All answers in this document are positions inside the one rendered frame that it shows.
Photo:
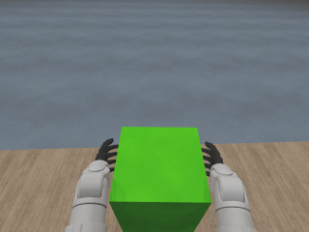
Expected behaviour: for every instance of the left robot hand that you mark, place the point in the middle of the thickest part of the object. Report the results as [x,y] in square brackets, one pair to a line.
[104,155]

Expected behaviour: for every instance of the right robot hand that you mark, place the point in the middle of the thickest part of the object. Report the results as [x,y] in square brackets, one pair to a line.
[214,156]

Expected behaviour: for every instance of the right robot forearm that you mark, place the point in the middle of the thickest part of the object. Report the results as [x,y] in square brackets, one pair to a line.
[230,200]

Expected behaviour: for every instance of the left robot forearm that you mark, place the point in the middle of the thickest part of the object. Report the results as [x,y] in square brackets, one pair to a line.
[90,199]

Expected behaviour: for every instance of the carton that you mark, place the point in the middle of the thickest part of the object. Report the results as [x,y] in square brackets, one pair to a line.
[160,182]

